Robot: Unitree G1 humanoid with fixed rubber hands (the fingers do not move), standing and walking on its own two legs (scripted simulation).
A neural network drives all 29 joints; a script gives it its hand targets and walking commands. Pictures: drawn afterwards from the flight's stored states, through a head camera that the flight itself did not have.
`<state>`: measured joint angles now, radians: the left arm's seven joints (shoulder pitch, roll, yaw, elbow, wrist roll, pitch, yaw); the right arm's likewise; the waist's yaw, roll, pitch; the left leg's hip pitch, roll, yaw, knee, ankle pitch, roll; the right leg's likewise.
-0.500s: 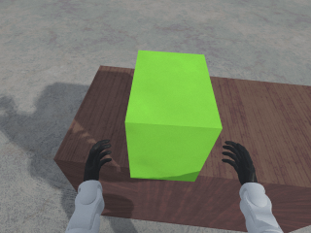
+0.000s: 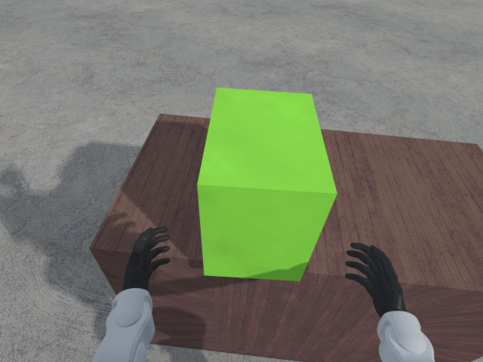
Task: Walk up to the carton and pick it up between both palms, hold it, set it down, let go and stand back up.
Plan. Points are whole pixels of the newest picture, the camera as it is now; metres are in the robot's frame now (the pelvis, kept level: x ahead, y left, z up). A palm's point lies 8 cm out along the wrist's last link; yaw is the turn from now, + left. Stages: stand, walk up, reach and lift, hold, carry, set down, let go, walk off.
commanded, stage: set down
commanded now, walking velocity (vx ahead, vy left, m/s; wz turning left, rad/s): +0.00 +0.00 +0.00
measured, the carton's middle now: (258, 184) +0.46 -0.02 +0.03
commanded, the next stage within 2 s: let go in 1.48 s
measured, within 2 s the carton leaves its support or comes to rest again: neither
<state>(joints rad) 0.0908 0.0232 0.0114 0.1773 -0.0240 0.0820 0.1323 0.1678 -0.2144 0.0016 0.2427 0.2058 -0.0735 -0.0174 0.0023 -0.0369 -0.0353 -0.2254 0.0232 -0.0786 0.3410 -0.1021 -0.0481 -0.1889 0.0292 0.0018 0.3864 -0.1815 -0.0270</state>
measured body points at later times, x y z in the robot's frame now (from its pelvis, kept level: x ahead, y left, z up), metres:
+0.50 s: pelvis +0.03 +0.00 +0.00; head +0.05 +0.01 +0.45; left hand +0.24 +0.18 -0.03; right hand +0.24 -0.22 -0.01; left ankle +0.05 +0.15 -0.74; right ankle +0.02 -0.10 -0.74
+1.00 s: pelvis +0.03 +0.00 +0.00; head +0.05 +0.01 +0.45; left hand +0.21 +0.21 -0.06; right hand +0.21 -0.23 -0.04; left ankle +0.05 +0.15 -0.74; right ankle +0.02 -0.10 -0.74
